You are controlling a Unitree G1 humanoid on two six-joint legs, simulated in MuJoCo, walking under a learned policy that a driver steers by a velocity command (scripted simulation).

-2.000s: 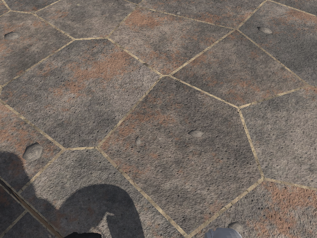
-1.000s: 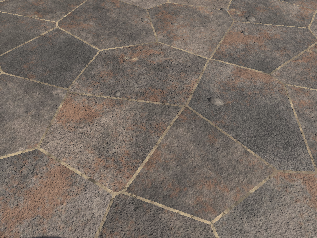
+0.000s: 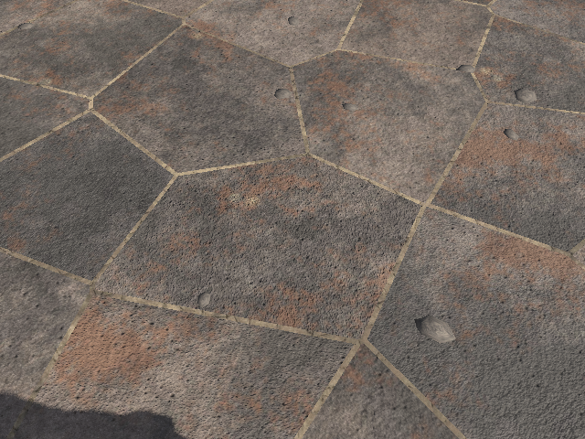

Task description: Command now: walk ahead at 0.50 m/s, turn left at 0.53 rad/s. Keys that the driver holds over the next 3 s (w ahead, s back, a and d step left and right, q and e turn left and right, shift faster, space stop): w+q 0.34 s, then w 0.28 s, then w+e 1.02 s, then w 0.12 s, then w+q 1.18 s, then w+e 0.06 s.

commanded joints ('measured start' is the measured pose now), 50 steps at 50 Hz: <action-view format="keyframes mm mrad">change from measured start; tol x32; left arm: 1 52 82 18 -57 8 23 -8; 11 -265 90 7 -161 -16 0 -15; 16 197 246 59 -74 13 -34 28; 50 82 44 56 70 -14 51 -42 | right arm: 1 22 -134 -31 -50 3 -29 -3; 50 12 -56 12 -26 -11 -82 -24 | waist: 1 33 44 -28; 14 9 98 -60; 17 58 -322 -354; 35 44 -80 16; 41 -102 331 -320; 50 13 105 -5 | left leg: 1 14 245 -263 -207 340 163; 15 76 175 -335 212 467 1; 18 -414 61 -127 827 -336 -45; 38 -29 126 64 70 28 -72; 41 516 615 -611 -139 -197 85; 50 162 407 -30 -271 229 17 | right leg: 1 -68 -26 -18 -97 58 39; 11 -74 37 -11 -557 278 36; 15 391 57 13 -715 181 -35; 18 694 -368 742 -892 -219 -213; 31 368 -130 13 -1030 381 -175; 39 342 -83 21 -622 593 -126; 42 -142 65 25 17 -170 -93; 50 -145 -24 5 -70 132 -43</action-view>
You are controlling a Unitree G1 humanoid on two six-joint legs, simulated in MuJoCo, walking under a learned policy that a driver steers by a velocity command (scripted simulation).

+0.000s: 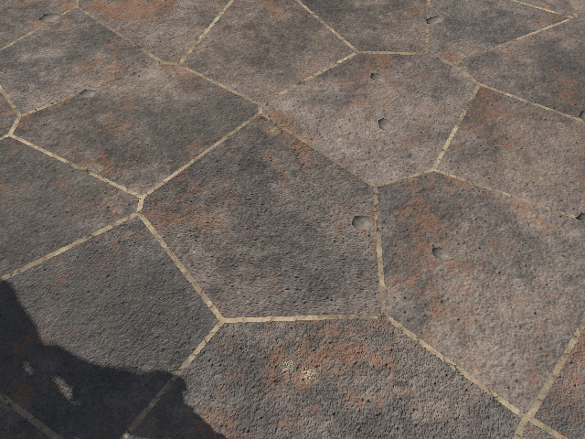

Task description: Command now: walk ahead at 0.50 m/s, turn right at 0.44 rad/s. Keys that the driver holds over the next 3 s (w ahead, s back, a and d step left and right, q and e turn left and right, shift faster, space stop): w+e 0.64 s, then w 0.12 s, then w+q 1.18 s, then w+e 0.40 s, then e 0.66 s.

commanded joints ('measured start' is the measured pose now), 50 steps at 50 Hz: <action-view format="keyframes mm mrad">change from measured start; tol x32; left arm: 1 -24 18 7 -63 7 7 -15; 50 31 82 -10 -85 31 -49 16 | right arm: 1 29 -104 -29 -24 7 -26 -7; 37 -375 -95 -9 -181 -10 36 34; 44 177 -307 -80 -52 -34 8 -5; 50 -15 -131 -41 -19 15 18 24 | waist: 1 7 122 29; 17 74 -256 -284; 50 23 111 13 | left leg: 1 76 273 -148 -199 266 97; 14 246 284 116 190 928 46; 16 -49 232 133 720 487 -6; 17 -486 -8 41 1091 -326 -73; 18 -598 15 -156 1127 -281 -67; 38 -471 49 -133 262 184 -64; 42 -89 -36 -81 127 67 29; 44 405 325 -636 83 -83 206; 45 401 389 -943 -75 -95 263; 50 9 181 -508 -132 136 183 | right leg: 1 -162 -44 21 2 99 16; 15 341 148 -159 -545 33 -156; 17 844 -281 674 -743 -103 -362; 25 358 -85 264 -866 408 -247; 42 562 -64 206 -544 865 -95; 45 -23 182 70 174 -226 -19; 50 -10 2 53 13 -33 15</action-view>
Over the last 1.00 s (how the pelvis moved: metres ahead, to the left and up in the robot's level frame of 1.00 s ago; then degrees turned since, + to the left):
0.51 0.07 0.01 10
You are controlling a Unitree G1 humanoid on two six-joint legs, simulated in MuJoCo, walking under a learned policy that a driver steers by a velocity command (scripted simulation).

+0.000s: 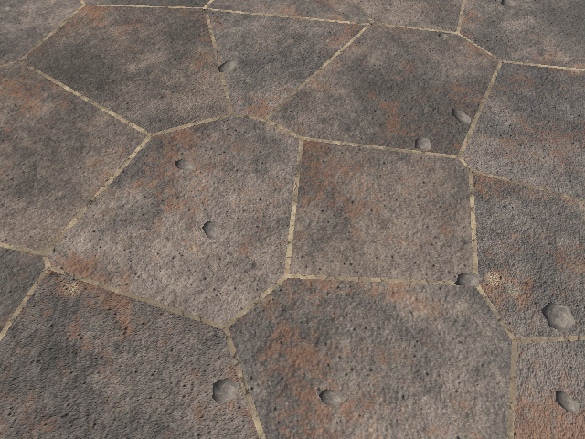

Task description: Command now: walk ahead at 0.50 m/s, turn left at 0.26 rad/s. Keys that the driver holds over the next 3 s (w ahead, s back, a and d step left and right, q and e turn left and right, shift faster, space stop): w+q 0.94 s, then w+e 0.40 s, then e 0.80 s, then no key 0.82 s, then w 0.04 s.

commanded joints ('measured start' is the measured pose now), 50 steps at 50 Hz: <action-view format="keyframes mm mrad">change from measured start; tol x16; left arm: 1 29 69 7 -66 12 3 -9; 13 -365 45 -24 -204 -18 -2 -11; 19 81 239 37 -134 19 -37 40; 50 25 74 8 -78 -20 -11 5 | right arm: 1 63 -109 -26 -14 10 -22 0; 20 241 -75 -36 -65 30 -11 -16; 40 -280 -54 -2 -199 -28 45 66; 45 164 -221 -73 -85 -53 30 14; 50 26 -113 -36 -72 1 24 -20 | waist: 1 11 111 -32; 16 -38 121 -35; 20 49 -267 -324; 22 12 -22 -86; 39 35 -49 45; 44 -117 -30 -167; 46 -98 282 -364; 50 -14 31 -71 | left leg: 1 143 242 -357 -251 169 166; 17 135 171 -383 0 376 63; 18 61 106 -329 193 313 35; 20 -321 -46 -114 623 -409 -5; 21 -370 44 -126 710 -328 1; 35 -373 145 4 363 144 -54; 43 -73 -2 140 127 -106 84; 44 153 -24 115 52 -71 118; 46 637 431 -735 -129 -180 312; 50 245 301 -310 -194 302 192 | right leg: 1 -181 -84 22 -42 32 38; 13 -196 -52 -13 -502 271 103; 17 139 -9 -7 -666 181 52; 20 609 -491 711 -866 -165 -130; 25 245 -299 207 -927 154 -75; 39 365 -300 -179 -927 549 -56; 43 434 -308 -255 -567 1052 -34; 45 40 -241 -283 -10 550 30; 46 -311 -33 -171 296 -206 84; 50 -264 -179 -13 78 -2 58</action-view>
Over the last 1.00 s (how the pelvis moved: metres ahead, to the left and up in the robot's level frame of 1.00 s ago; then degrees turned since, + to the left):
0.54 -0.12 -0.01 -24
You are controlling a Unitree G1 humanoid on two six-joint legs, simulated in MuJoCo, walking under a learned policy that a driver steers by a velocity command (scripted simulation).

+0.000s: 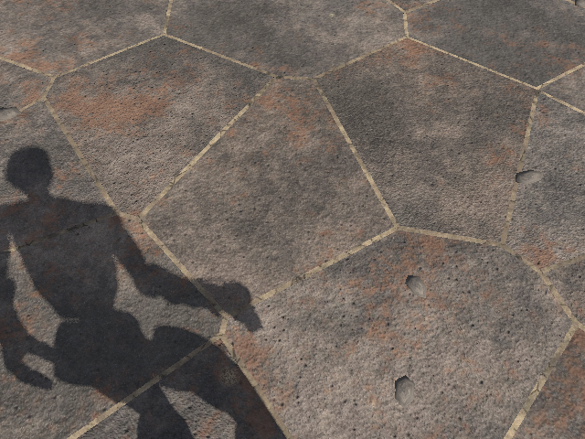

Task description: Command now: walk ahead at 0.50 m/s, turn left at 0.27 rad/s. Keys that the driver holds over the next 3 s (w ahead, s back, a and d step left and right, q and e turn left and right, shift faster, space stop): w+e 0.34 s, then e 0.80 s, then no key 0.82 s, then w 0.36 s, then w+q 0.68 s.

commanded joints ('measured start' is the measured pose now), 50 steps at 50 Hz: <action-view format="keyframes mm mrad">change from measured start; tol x16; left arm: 1 64 92 14 -44 18 5 -8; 17 -285 34 -1 -118 11 22 -50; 23 180 231 66 -1 42 -7 -14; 28 -52 119 48 -57 -33 37 5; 50 -93 149 70 -133 -23 89 13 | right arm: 1 104 -80 -18 -3 8 -29 -19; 20 259 -126 0 167 -4 -71 -66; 43 -14 -87 8 -53 7 28 -59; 50 130 -149 0 -41 3 -14 -82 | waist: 1 -15 23 -100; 18 -87 66 30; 22 101 89 -185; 24 26 -201 -465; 28 -52 60 -97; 50 -71 4 -121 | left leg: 1 258 294 -300 -307 369 139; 14 384 271 -9 -440 478 14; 18 496 293 58 -311 860 -14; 21 474 290 79 90 1168 -49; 22 341 257 104 339 935 -62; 23 55 133 124 704 89 -89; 24 -218 -22 -32 993 -422 -115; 27 -256 136 -112 819 -203 -123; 43 -190 109 -133 293 -128 -173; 50 242 209 -252 -276 8 -89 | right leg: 1 -203 -59 61 -49 48 -8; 16 -344 45 -18 -547 387 -62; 21 8 187 -89 -665 245 -156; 22 213 150 -23 -773 401 -197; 24 724 -330 661 -698 1279 -491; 30 114 -80 271 -894 950 -309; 41 172 -34 421 -876 496 -238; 48 189 -19 556 -764 644 -195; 50 41 88 473 -624 329 -89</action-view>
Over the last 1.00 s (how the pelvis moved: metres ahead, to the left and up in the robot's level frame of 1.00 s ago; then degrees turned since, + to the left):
0.48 0.12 -0.01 34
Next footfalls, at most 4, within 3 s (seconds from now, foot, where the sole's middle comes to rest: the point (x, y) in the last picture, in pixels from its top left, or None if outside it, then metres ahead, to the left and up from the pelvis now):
0.44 right None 0.39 -0.12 -0.76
1.00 left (294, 411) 0.50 0.04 -0.76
1.46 right None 0.35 -0.11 -0.76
1.72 left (278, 420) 0.48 0.07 -0.76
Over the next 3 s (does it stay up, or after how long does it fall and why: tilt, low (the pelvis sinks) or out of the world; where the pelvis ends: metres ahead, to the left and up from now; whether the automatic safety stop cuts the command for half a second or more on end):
stays up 0.71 -0.21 0.02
